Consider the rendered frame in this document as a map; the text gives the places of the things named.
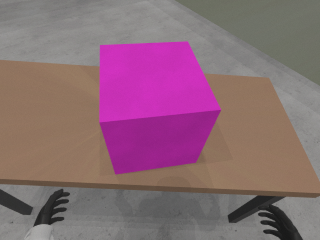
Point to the right robot hand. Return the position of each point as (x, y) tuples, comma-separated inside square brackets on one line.
[(285, 227)]

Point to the left robot hand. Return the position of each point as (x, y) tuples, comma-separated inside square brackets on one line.
[(47, 211)]

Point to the left robot forearm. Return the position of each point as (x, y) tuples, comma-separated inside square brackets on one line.
[(40, 232)]

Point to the carton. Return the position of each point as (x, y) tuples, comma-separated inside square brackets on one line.
[(156, 107)]

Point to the table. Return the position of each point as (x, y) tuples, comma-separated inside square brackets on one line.
[(50, 135)]

